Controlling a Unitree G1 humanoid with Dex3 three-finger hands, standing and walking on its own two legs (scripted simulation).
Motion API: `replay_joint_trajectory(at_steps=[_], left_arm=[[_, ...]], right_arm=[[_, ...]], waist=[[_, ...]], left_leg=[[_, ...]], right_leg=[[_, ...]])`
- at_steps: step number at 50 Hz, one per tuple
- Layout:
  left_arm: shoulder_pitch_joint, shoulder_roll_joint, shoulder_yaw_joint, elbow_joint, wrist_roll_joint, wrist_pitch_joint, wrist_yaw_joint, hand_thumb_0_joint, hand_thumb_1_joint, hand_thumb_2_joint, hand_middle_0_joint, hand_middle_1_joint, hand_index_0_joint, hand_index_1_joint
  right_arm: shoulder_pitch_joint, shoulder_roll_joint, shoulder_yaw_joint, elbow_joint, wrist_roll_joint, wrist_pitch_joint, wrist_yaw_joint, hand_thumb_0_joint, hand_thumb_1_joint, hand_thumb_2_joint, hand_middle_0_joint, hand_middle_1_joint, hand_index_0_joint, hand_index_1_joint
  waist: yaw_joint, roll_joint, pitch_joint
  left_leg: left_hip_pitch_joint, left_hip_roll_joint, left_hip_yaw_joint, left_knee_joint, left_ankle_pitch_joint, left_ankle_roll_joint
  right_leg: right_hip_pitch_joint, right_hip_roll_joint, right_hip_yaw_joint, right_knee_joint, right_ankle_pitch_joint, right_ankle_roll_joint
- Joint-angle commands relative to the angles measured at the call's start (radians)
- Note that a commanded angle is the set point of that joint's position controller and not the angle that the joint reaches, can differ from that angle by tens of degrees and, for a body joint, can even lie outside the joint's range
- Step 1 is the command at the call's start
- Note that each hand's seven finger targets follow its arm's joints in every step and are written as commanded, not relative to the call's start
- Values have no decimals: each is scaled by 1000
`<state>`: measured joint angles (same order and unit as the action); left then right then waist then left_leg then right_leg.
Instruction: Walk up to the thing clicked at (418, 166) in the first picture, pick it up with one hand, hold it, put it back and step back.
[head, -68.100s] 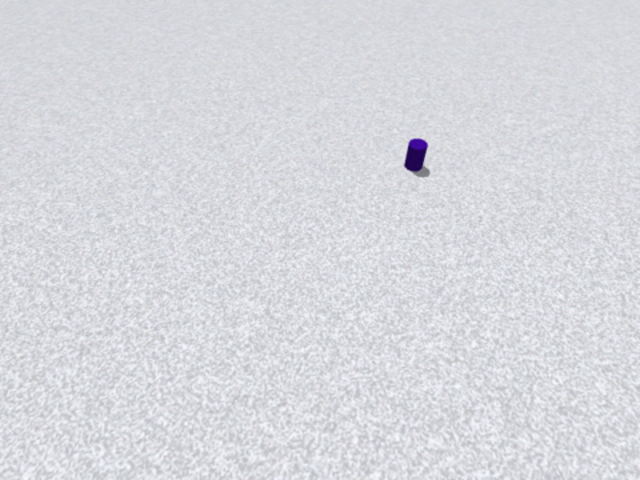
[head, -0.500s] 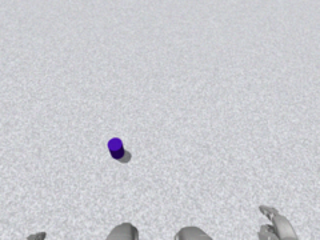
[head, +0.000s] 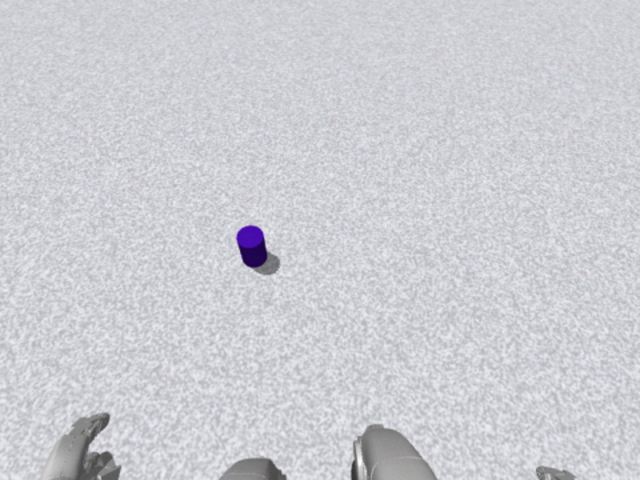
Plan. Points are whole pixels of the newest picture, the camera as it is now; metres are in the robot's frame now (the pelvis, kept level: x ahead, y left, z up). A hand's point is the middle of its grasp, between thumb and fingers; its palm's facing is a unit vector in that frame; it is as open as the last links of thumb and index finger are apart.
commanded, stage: step back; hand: left
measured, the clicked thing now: (252, 247) +0.83 +0.22 -0.69
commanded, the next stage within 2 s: stand in 1.48 s
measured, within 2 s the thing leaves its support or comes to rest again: neither
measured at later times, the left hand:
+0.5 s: hand out of the picture -0.09 +0.25 -0.12, palm faces -0.04 -0.89 -0.46, open 7.4 cm
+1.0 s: hand out of the picture -0.17 +0.25 -0.13, palm faces +0.05 -0.93 -0.36, open 7.4 cm
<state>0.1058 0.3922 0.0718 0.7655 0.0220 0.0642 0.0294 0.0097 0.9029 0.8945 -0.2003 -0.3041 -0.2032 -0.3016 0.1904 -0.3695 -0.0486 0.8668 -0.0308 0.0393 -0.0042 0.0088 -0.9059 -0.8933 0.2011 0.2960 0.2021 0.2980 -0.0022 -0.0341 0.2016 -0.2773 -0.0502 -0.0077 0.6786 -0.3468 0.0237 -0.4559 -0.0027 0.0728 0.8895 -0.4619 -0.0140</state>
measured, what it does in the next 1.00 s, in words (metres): walks backwards: right foot, then left foot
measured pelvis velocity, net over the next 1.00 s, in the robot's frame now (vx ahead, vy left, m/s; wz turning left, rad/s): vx -0.21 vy -0.01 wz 0.03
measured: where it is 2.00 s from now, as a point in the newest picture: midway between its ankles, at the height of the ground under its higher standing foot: outside the picture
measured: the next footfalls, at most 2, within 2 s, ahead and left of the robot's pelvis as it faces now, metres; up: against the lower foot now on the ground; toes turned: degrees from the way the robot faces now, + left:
right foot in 0.26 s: -0.13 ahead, -0.13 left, +0.00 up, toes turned -1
left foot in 0.58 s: -0.16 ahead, +0.11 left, +0.00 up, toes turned +1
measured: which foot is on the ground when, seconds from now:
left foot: down 0.00-0.28, up 0.30-0.56, down 0.58-1.00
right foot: up 0.00-0.24, down 0.26-1.00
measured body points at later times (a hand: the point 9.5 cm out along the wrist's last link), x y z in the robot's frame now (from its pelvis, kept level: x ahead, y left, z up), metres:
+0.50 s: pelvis -0.17 -0.03 +0.01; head -0.13 -0.05 +0.45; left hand -0.09 +0.29 -0.09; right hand -0.08 -0.36 -0.12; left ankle -0.18 +0.11 -0.66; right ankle -0.14 -0.15 -0.72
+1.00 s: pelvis -0.21 -0.01 +0.01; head -0.21 -0.02 +0.46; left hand -0.17 +0.30 -0.11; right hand -0.13 -0.33 -0.11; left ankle -0.21 +0.11 -0.71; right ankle -0.18 -0.14 -0.72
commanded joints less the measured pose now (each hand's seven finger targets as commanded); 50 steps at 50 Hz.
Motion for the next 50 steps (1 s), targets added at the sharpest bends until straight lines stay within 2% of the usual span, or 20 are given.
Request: replay_joint_trajectory(at_steps=[1, 3, 8, 12, 13, 14, 15, 18, 24, 26, 28, 29, 30, 31, 34, 37, 39, 41, 42, 50], left_arm=[[32, 184, 65, -45, -20, -13, 12, 0, 900, 900, -200, -300, -200, -300], [104, 189, 66, -21, -17, -18, 3, 0, 900, 900, -200, -300, -200, -300], [81, 164, 56, -19, -7, -33, -9, 0, 900, 900, -200, -300, -200, -300], [215, 164, 58, 66, 4, -53, -8, 0, 900, 900, -200, -300, -200, -300], [198, 230, 76, 61, 21, -60, -6, 0, 900, 900, -200, -300, -200, -300], [149, 356, 105, 26, 22, -56, -8, 0, 900, 900, -200, -300, -200, -300], [108, 394, 109, 0, 24, -59, -2, 0, 900, 900, -200, -300, -200, -300], [-57, 268, 72, -21, 24, -70, 11, 0, 900, 900, -200, -300, -200, -300], [99, 268, 78, 17, 37, -77, 9, 0, 900, 900, -200, -300, -200, -300], [83, 276, 78, 22, 26, -73, 2, 0, 900, 900, -200, -300, -200, -300], [80, 248, 56, 34, 13, -62, -8, 0, 900, 900, -200, -300, -200, -300], [117, 183, 37, 37, 11, -59, -10, 0, 900, 900, -200, -300, -200, -300], [84, 125, 19, 33, -8, -64, -15, 0, 900, 900, -200, -300, -200, -300], [-6, 229, 54, 56, 4, -70, -9, 0, 900, 900, -200, -300, -200, -300], [49, 185, 44, 100, -14, -79, -32, 0, 900, 900, -200, -300, -200, -300], [103, 163, 46, 149, -6, -96, -38, 0, 900, 900, -200, -300, -200, -300], [121, 176, 54, 171, 10, -107, -25, 0, 900, 900, -200, -300, -200, -300], [135, 287, 69, 177, 17, -116, -21, 0, 900, 900, -200, -300, -200, -300], [69, 308, 72, 149, 20, -118, -21, 0, 900, 900, -200, -300, -200, -300], [-7, 211, 33, 145, 8, -106, -33, 0, 900, 900, -200, -300, -200, -300]], right_arm=[[-76, -284, -68, -98, -6, -42, -29, 0, -900, -900, 200, 300, 200, 300], [-107, -259, -63, -109, -4, -40, -35, 0, -900, -900, 200, 300, 200, 300], [-41, -271, -70, -109, -8, -24, -30, 0, -900, -900, 200, 300, 200, 300], [-89, -261, -58, -120, 17, 5, -18, 0, -900, -900, 200, 300, 200, 300], [-83, -206, -44, -128, 21, 6, -14, 0, -900, -900, 200, 300, 200, 300], [-114, -165, -38, -164, 25, 4, -26, 0, -900, -900, 200, 300, 200, 300], [-142, -200, -59, -154, 20, 9, -39, 0, -900, -900, 200, 300, 200, 300], [-39, -216, -58, -92, 30, 12, -30, 0, -900, -900, 200, 300, 200, 300], [-77, -206, -57, -88, 0, -11, -9, 0, -900, -900, 200, 300, 200, 300], [-36, -203, -60, -57, -2, -25, -3, 0, -900, -900, 200, 300, 200, 300], [60, -180, -65, 17, -4, -41, 0, 0, -900, -900, 200, 300, 200, 300], [74, -208, -78, 33, -18, -49, -3, 0, -900, -900, 200, 300, 200, 300], [2, -294, -82, 6, -21, -55, -1, 0, -900, -900, 200, 300, 200, 300], [-46, -351, -88, 0, -7, -56, 4, 0, -900, -900, 200, 300, 200, 300], [-103, -242, -50, 1, -14, -81, -2, 0, -900, -900, 200, 300, 200, 300], [-117, -241, -53, 16, -10, -67, 10, 0, -900, -900, 200, 300, 200, 300], [-69, -197, -38, 21, 2, -53, 9, 0, -900, -900, 200, 300, 200, 300], [-67, -162, -34, 18, 7, -47, 2, 0, -900, -900, 200, 300, 200, 300], [-49, -200, -49, 32, 2, -46, -1, 0, -900, -900, 200, 300, 200, 300], [62, -162, -59, 101, -6, -75, 15, 0, -900, -900, 200, 300, 200, 300]], waist=[[24, 96, -208], [42, 163, -189], [-13, 227, -232], [40, 210, -314], [28, 71, -273], [54, -211, -219], [89, -209, -158], [-35, -42, -138], [74, -154, -199], [53, -185, -216], [7, -114, -234], [11, 15, -250], [13, 229, -211], [-24, 184, -116], [27, 127, -99], [35, 189, -134], [45, 111, -153], [53, -106, -137], [39, -89, -84], [-23, -89, -154]], left_leg=[[-2, 342, -305, -259, 558, 231], [13, 329, -252, -228, 530, 228], [135, 320, -232, -182, 534, 233], [16, 227, -130, -48, 348, 120], [-177, 138, -106, 54, 169, 60], [-323, -46, -68, 252, -202, -4], [-255, -12, -178, 460, -293, -27], [-223, -56, -191, 603, -143, -24], [-223, 29, -73, 191, -194, -39], [-91, 53, -27, -28, -219, -20], [145, 14, 23, -333, -23, 3], [277, 96, -157, -361, -71, 32], [196, 329, -511, -455, -369, 135], [-95, 415, -567, -489, -484, 232], [-45, 258, -295, -396, -190, 143], [-97, 216, -201, -338, -208, 108], [-145, 170, -144, -206, -145, 64], [-228, 18, -56, 83, -244, 7], [-179, 52, -83, 189, -227, -8], [141, 37, 24, -202, 7, -5]], right_leg=[[-13, 94, 150, 411, -107, -16], [-7, 71, 89, 366, -65, 7], [50, 29, -1, 2, -80, 33], [310, 28, -86, -486, 216, -7], [361, -74, 114, -478, 198, -44], [248, -324, 409, -550, 274, -187], [16, -464, 561, -604, 296, -316], [45, -263, 185, -444, 497, -207], [310, -247, 222, -469, 63, -187], [266, -270, 234, -464, 46, -189], [163, -200, 133, -366, 54, -118], [8, -151, 84, -231, 36, -72], [-132, -11, -65, -115, -58, -5], [-10, -54, -15, -14, -127, 3], [53, -33, -5, -53, 19, -10], [269, 8, -110, -344, 70, -1], [408, 22, -65, -475, 133, -22], [291, -278, 416, -668, -293, -153], [155, -373, 494, -714, -393, -224], [41, -171, 97, -504, -24, -105]])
